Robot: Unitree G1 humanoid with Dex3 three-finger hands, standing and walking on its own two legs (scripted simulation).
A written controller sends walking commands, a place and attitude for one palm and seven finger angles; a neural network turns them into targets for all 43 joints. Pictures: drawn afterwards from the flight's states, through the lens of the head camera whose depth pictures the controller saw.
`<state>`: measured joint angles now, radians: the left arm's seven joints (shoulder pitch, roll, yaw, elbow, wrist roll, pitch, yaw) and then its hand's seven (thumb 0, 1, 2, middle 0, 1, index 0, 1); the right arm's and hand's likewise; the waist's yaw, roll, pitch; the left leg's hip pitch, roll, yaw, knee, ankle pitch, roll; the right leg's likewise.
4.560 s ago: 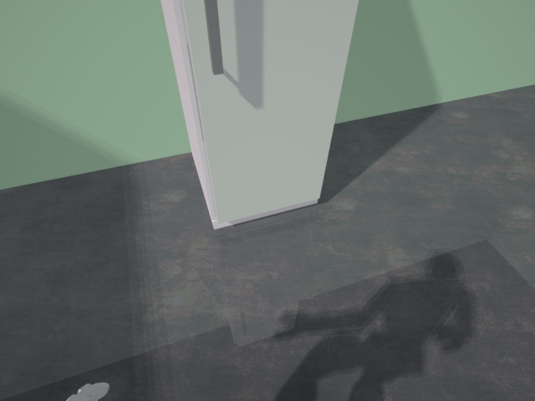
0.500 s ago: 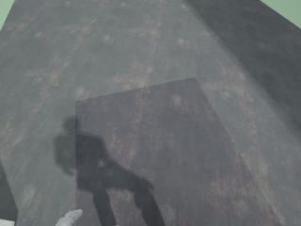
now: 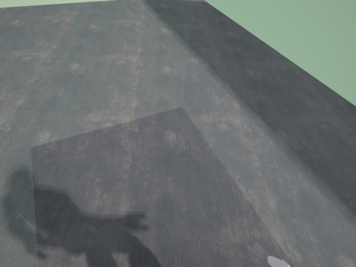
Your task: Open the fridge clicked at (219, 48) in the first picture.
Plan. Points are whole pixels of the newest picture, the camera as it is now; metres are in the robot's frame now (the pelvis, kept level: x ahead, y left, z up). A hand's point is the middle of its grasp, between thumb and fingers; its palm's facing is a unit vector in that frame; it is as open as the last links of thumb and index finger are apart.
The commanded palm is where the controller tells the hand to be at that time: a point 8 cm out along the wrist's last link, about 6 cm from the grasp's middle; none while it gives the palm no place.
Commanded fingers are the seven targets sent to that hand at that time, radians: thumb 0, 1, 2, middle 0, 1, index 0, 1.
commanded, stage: walk to a spot facing it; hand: left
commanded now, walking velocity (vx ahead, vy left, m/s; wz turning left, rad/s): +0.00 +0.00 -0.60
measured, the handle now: out of the picture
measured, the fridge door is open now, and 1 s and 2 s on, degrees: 0 0 0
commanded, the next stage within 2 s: turn to face it in 0.30 s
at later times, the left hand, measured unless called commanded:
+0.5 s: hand (148, 214) +0.28 +0.11 -0.16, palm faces -0.32 -0.91 -0.25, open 7.4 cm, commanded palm none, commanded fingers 0.00 0.90 0.90 -0.20 -0.30 -0.20 -0.30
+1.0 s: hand (110, 245) +0.19 +0.19 -0.18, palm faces +0.01 -0.98 -0.21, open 7.4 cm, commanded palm none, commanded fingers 0.00 0.90 0.90 -0.20 -0.30 -0.20 -0.30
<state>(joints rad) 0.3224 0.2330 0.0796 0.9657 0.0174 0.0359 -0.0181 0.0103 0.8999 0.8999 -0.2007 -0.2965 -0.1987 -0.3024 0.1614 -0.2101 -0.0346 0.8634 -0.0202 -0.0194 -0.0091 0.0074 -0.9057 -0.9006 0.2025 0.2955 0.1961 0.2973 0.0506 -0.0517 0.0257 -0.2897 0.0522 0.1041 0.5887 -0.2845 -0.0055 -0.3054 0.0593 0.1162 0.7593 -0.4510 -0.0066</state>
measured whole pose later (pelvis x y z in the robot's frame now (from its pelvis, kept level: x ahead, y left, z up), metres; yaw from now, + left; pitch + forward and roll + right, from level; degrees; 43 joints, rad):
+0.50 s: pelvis +0.09 -0.03 -0.01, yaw -17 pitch +0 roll +0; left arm 0.08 0.20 0.06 0.90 0.02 -0.01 0.00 0.01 0.91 0.90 -0.19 -0.30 -0.19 -0.30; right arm 0.36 -0.19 -0.05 1.03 0.00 0.04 -0.02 0.01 -0.91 -0.90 0.20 0.30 0.20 0.30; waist -0.06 0.04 0.12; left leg -0.26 0.17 0.20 1.00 -0.56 -0.05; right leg -0.39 -0.02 -0.13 0.69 -0.28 -0.05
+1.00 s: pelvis +0.12 -0.01 +0.00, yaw -2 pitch +1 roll -2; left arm 0.18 0.23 0.09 0.96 0.02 0.06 0.02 0.01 0.91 0.90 -0.20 -0.30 -0.20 -0.30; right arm 0.24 -0.18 -0.06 0.94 -0.02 0.02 -0.01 0.01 -0.91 -0.90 0.20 0.30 0.20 0.30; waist -0.02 -0.03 0.08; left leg -0.36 0.03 0.10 0.62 -0.28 0.06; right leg -0.50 -0.08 -0.08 1.14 -0.43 0.06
